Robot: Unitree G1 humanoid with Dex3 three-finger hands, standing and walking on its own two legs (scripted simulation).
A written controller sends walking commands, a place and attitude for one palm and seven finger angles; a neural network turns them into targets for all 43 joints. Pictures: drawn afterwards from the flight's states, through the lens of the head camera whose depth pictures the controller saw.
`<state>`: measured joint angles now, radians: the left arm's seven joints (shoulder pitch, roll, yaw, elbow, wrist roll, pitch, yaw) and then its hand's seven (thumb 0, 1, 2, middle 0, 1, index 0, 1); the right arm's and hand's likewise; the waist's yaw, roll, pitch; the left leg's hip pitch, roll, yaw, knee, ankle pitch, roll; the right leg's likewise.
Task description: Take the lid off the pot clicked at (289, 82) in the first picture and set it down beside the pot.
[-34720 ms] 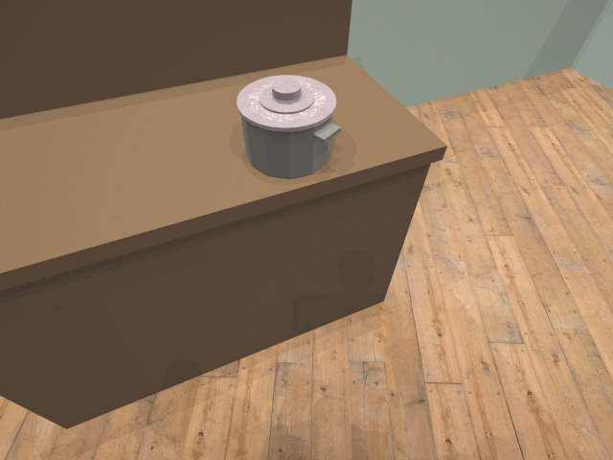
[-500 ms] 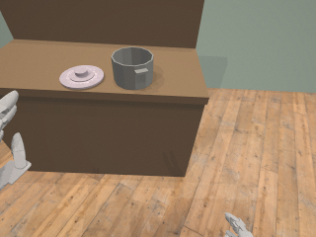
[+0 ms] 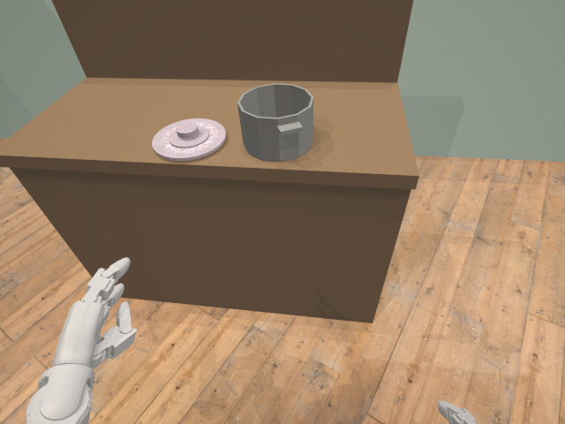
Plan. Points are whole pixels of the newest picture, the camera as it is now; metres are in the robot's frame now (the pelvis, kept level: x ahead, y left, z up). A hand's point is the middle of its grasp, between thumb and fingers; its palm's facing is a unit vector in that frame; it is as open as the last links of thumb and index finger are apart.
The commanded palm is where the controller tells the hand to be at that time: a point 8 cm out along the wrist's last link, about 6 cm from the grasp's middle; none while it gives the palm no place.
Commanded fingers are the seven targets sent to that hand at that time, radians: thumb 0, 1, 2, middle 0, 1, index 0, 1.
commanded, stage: let the arm hang, fingers relaxed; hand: left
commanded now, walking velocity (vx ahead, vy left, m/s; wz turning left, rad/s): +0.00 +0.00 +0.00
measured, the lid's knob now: (187, 130) +0.80 +0.28 +0.02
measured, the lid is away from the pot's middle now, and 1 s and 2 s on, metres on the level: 0.24 0.24 0.24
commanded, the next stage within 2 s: look to check the result in 0.98 s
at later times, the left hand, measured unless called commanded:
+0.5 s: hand out of the picture +0.03 +0.21 -0.15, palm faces -0.02 -0.96 -0.28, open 7.3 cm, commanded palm none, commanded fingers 0.00 0.90 0.90 -0.20 -0.30 -0.20 -0.30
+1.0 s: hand out of the picture +0.06 +0.19 -0.16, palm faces -0.01 -0.98 -0.21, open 7.3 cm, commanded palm none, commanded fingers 0.00 0.90 0.90 -0.20 -0.30 -0.20 -0.30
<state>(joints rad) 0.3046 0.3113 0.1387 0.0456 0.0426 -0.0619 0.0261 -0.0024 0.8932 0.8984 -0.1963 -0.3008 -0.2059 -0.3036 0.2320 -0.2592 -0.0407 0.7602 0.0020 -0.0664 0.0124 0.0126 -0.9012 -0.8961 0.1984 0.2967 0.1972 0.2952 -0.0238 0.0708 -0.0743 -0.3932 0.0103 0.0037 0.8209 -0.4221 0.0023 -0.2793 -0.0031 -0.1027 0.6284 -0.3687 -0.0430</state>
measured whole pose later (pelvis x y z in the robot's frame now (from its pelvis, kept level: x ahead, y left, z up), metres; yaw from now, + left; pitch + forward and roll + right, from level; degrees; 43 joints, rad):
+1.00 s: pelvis +0.02 +0.02 +0.01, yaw -2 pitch -1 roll +0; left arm 0.24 0.15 0.02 1.09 0.00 0.01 0.03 0.00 0.93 0.90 -0.20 -0.30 -0.20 -0.30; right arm 0.29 -0.14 -0.03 1.10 -0.01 0.01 -0.04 0.01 -0.91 -0.90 0.20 0.30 0.19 0.29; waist -0.02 0.02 0.04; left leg -0.17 0.03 0.05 0.47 -0.29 0.00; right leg -0.14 0.00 -0.01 0.45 -0.30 0.00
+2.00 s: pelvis +0.01 +0.02 +0.02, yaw -2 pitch -1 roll +0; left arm 0.28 0.12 0.02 1.12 0.01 0.01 0.04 0.01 0.92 0.90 -0.19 -0.30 -0.20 -0.30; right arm 0.30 -0.12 -0.03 1.13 -0.01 0.00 -0.04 0.01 -0.91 -0.90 0.20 0.30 0.19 0.29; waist -0.02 0.02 0.04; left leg -0.17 0.02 0.06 0.45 -0.27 0.00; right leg -0.15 0.00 0.00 0.44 -0.28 0.00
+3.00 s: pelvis +0.01 +0.01 +0.02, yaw -2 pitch -1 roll +0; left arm 0.29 0.12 0.02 1.13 0.01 0.00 0.04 0.01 0.92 0.90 -0.19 -0.30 -0.20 -0.30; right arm 0.29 -0.11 -0.03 1.14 0.00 0.00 -0.05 0.01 -0.91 -0.90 0.20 0.30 0.19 0.29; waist -0.02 0.02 0.04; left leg -0.17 0.03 0.05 0.44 -0.26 -0.01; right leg -0.15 0.00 -0.01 0.43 -0.27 0.00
